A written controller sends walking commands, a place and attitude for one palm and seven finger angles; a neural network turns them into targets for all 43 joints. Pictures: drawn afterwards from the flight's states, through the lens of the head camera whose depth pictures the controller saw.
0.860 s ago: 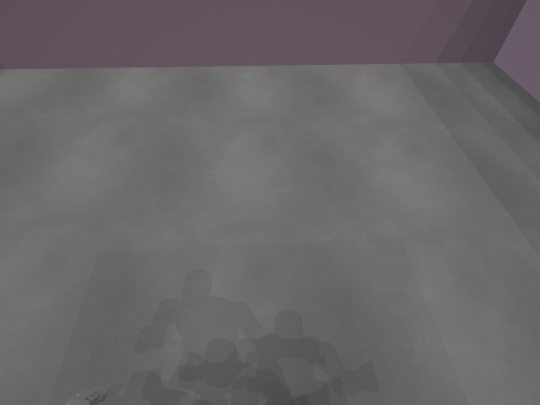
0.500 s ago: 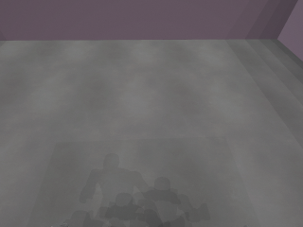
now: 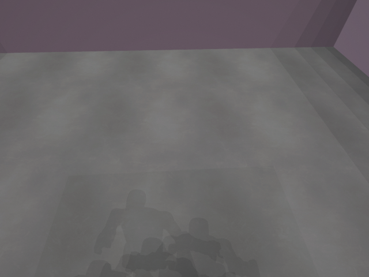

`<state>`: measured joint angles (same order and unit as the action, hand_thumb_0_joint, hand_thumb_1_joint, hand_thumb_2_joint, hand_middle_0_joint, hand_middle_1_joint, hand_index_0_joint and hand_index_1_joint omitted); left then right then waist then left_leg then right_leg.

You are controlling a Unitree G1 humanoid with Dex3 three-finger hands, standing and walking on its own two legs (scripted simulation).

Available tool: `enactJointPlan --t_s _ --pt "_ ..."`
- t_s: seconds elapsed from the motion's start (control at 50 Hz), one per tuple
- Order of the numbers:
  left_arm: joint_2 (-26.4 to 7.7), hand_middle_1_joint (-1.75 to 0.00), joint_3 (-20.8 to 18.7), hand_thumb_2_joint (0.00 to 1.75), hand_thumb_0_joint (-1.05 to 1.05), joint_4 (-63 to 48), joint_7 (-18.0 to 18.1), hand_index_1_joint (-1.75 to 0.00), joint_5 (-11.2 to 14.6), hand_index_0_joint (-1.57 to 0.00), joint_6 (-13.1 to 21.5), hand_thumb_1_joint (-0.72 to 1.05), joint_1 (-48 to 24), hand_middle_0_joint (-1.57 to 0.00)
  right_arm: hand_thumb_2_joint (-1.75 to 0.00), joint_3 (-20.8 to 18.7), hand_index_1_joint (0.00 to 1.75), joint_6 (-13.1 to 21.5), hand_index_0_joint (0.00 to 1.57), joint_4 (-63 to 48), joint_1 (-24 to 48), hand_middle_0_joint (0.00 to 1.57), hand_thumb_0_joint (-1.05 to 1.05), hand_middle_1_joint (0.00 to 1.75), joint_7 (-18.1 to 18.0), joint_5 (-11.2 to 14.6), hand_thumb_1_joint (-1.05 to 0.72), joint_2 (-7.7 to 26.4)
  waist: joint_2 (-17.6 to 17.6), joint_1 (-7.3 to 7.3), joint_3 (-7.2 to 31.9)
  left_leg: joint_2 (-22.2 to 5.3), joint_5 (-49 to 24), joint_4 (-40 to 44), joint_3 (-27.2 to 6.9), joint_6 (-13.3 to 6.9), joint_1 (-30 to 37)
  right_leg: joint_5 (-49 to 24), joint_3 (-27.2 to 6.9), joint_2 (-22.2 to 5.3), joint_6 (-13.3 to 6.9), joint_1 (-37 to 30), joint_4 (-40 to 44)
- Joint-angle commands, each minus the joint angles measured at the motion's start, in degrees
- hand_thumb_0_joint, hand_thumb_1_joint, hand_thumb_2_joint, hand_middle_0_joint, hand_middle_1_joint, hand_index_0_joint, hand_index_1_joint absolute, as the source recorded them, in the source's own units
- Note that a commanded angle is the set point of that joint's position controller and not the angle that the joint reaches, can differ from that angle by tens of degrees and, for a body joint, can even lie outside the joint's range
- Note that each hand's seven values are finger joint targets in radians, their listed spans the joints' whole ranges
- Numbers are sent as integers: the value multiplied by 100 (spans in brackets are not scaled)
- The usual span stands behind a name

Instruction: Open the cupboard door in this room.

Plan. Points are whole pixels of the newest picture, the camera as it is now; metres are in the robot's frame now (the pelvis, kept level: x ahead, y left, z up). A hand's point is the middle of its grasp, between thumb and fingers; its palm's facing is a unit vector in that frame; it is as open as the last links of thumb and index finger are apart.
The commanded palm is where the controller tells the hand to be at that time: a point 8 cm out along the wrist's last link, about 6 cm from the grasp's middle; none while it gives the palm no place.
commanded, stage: stand and wait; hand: left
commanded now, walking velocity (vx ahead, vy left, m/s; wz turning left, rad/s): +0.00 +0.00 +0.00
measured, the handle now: out of the picture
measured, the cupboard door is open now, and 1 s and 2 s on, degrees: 0 0 0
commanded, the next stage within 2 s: turn or walk to find it in 0.04 s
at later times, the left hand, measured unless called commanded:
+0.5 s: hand out of the picture +0.03 +0.23 -0.19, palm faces +0.09 -0.97 -0.23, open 7.4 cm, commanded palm none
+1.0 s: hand out of the picture -0.07 +0.20 -0.17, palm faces +0.34 -0.91 -0.25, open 7.4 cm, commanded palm none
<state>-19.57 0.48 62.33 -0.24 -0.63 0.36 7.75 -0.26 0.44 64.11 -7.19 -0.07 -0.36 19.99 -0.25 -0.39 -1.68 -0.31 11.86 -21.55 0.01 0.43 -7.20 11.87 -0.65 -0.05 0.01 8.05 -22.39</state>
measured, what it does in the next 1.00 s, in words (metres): steps on the spot, turning left: right foot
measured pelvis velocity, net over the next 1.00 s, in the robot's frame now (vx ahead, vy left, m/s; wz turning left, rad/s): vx -0.05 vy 0.00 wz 0.36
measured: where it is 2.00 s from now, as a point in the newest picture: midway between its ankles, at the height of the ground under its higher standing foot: outside the picture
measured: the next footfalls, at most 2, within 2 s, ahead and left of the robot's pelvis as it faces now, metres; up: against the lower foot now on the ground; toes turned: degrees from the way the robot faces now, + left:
right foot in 0.74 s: +0.00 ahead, -0.13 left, +0.00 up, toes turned +13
left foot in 1.08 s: -0.06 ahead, +0.13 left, +0.00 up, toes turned +27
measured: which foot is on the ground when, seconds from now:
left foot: down 0.00-0.74, up 0.76-1.00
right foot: down 0.00-0.40, up 0.42-0.72, down 0.74-1.00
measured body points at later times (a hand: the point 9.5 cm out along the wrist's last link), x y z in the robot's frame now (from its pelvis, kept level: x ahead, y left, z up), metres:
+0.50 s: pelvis -0.02 +0.02 -0.01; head +0.01 +0.05 +0.43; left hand +0.02 +0.28 -0.17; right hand +0.04 -0.22 -0.16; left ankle +0.00 +0.12 -0.75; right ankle -0.02 -0.12 -0.71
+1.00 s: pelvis -0.05 +0.00 -0.01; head -0.03 +0.01 +0.44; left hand -0.09 +0.25 -0.15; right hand +0.10 -0.24 -0.15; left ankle -0.09 +0.12 -0.70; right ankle -0.04 -0.14 -0.75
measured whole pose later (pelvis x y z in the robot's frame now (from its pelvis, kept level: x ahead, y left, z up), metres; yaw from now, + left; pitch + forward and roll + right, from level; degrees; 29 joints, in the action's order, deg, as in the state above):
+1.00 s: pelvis -0.05 +0.00 -0.01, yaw +21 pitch -1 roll +1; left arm -11.9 -1.4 53.3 1.5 -1.9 -0.6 15.1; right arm -5.1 -4.5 55.6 -11.3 0.7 -0.4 15.3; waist 0.6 -0.7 -3.4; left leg -0.7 24.6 -53.7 1.5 3.1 -24.9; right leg 19.9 5.7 -5.5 1.7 9.5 -30.6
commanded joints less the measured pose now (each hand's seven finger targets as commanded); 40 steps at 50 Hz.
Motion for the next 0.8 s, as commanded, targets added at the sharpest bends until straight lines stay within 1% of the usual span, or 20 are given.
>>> enactJointPlan --t_s 0.0,0.08,0.16,0.2,0.28,0.32,0.34,0.36,0.38,0.4,0.42,0.44,0.48,0.6,0.66,0.68,0.7,0.72,0.74,0.78 --pt "-1217 -30 -241 90 0 -402 78 -30 4 -20 126 90 -285 -20 -90 -198 30 154 20 -384 312 20 0 30 -60 -27 -90 1161 160 37 196 -603 -427 386 -579 -210 -96 -238 -655 -698 -195 134 522" --pt "-1185 -30 -267 90 0 -437 89 -30 5 -20 93 90 -256 -20 -90 -198 30 121 20 -434 306 20 0 30 -42 -30 -90 1104 112 55 152 -577 -507 259 -653 -221 -301 -185 -553 -729 -161 119 395" --pt "-683 -30 -209 90 0 -492 149 -30 5 -20 -61 90 60 -20 -90 -113 30 -21 20 -507 -17 20 0 30 -12 -52 -90 496 194 76 145 -466 -512 -141 -614 -137 -742 -38 -501 -887 -86 157 207" --pt "-646 -30 -220 90 0 -565 176 -30 -1 -20 -110 90 185 -20 -90 -108 30 -91 20 -580 -139 20 0 30 -6 -51 -90 366 428 84 131 -342 -487 -475 -533 -88 -969 -80 -582 -1083 -155 195 200" --pt "-744 -30 -307 90 0 -857 213 -30 -26 -20 -144 90 246 -20 -90 -220 30 -176 20 -769 -416 20 0 30 -4 -41 -90 283 844 27 318 -155 -96 -1409 -296 -47 -984 -419 -716 -1607 -525 448 155" --pt "-717 -30 -330 90 0 -1007 236 -30 -49 -20 -158 90 149 -20 -90 -270 30 -191 20 -843 -577 20 0 30 3 -26 -90 234 806 -67 270 -194 108 -1452 -266 -50 -907 -560 -564 -1687 -577 689 -105" --pt "-667 -30 -330 90 0 -1083 241 -30 -52 -20 -172 90 84 -20 -90 -279 30 -179 20 -841 -702 20 0 30 18 -25 -90 192 614 -125 300 -259 -276 -1123 -384 -91 -745 -491 -297 -1535 -457 804 -415" --pt "-535 -30 -329 90 0 -1151 234 -30 -43 -20 -202 90 70 -20 -90 -305 30 -161 20 -871 -762 20 0 30 29 -51 -90 275 -10 -134 260 -507 -780 -708 -918 -240 -716 -55 111 -1114 -199 1032 -952" --pt "-307 -30 -308 90 0 -1217 229 -30 -13 -20 -227 90 19 -20 -90 -352 30 -134 20 -917 -792 20 0 30 21 -99 -90 506 -986 -176 69 -1080 -1039 51 -2121 -624 -885 796 572 -373 165 1285 -1901" --pt "-198 -30 -298 90 0 -1300 247 -30 -9 -20 -225 90 -20 -20 -90 -411 30 -100 20 -961 -921 20 0 30 -30 -91 -90 628 -1401 -203 46 -1540 -1548 586 -3065 -1095 -783 1927 372 -73 228 1642 -2890" --pt "-241 -30 -316 90 0 -1319 258 -30 -27 -20 -213 90 21 -20 -90 -426 30 -81 20 -983 -950 20 0 30 -77 -63 -90 631 -1129 -147 124 -1652 -1867 512 -3179 -1361 -587 2110 13 -207 183 1864 -3452" --pt "-184 -30 -341 90 0 -1282 253 -30 -20 -20 -196 90 89 -20 -90 -437 30 -81 20 -1000 -867 20 0 30 -108 -70 -90 578 -924 -83 274 -1544 -1996 319 -2972 -1391 -388 1996 -139 -236 187 1971 -3680" --pt "-4 -30 -345 90 0 -1231 223 -30 7 -20 -181 90 210 -20 -90 -449 30 -95 20 -1073 -728 20 0 30 -137 -79 -90 463 -790 -38 445 -1249 -1950 145 -2446 -1266 -299 1743 -85 -229 236 1865 -3531" --pt "260 -30 -359 90 0 -1308 207 -30 43 -20 -179 90 343 -20 -90 -547 30 -182 20 -1128 -898 20 0 30 -129 -102 -90 395 -867 -131 589 -952 -1591 138 -2604 -1119 -309 1564 57 37 248 1208 -2097" --pt "213 -30 -401 90 0 -1237 230 -30 51 -20 -156 90 757 -20 -90 -592 30 -222 20 -1232 -743 20 0 30 -85 -80 -90 353 -847 39 636 -682 -1107 -22 -2501 -849 -756 833 147 119 236 350 -850" --pt "134 -30 -432 90 0 -1184 247 -30 39 -20 -129 90 980 -20 -90 -586 30 -239 20 -1290 -661 20 0 30 -62 -53 -90 267 -688 144 626 -484 -569 -178 -2370 -638 -1217 393 125 11 203 -243 -74" --pt "-200 -30 -504 90 0 -1175 277 -30 -29 -20 -95 90 1104 -20 -90 -568 30 -260 20 -1364 -643 20 0 30 -20 -11 -90 14 102 187 515 -55 393 -935 -1811 -297 -2134 661 -559 -801 -44 -871 453" --pt "-695 -30 -612 90 0 -1265 300 -30 -114 -20 -58 90 1005 -20 -90 -528 30 -256 20 -1530 -658 20 0 30 -5 -23 -90 -299 1570 198 281 646 1469 -2346 -583 120 -3023 823 -2159 -2316 -657 -853 986" --pt "-715 -30 -540 90 0 -1420 292 -30 -65 -20 -101 90 761 -20 -90 -602 30 -272 20 -1567 -452 20 0 30 -4 -111 -90 -91 1047 207 74 415 1824 -3432 -604 104 -2778 412 -1927 -2648 -918 186 938" --pt "-396 -30 -507 90 0 -1449 281 -30 -63 -20 -29 90 356 -20 -90 -623 30 -362 20 -1395 -446 20 0 30 68 -84 -90 -80 1230 -13 -282 132 1310 -4416 -518 114 -2635 204 -1317 -1992 -784 822 864"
